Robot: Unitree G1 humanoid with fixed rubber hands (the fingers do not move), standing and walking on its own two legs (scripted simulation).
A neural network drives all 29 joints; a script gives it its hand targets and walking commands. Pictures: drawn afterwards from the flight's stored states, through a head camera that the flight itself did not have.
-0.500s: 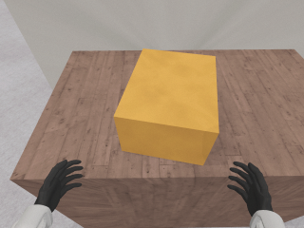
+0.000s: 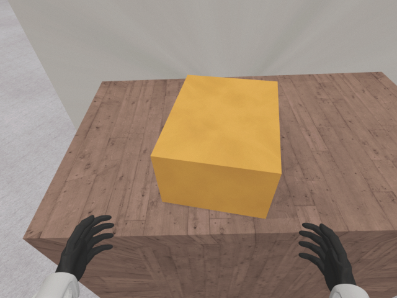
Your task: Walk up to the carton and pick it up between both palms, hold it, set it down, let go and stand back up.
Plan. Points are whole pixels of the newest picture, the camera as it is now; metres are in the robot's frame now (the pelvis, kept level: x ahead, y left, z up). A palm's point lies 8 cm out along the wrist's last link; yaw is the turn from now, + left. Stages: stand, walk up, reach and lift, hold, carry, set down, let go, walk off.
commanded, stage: set down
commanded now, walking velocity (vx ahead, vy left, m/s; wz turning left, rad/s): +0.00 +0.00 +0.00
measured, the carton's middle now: (222, 138) +0.47 -0.02 +0.06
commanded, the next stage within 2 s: let go in 0.98 s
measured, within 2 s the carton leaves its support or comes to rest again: neither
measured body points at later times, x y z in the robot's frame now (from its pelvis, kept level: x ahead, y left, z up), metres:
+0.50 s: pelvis -0.02 -0.01 +0.00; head -0.06 -0.03 +0.45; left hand +0.19 +0.25 +0.04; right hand +0.18 -0.21 +0.02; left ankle -0.01 +0.11 -0.75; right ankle +0.01 -0.13 -0.75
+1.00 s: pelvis -0.06 -0.02 +0.00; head -0.11 -0.05 +0.44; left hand +0.19 +0.24 +0.04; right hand +0.18 -0.21 +0.02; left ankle -0.01 +0.11 -0.74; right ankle +0.01 -0.13 -0.75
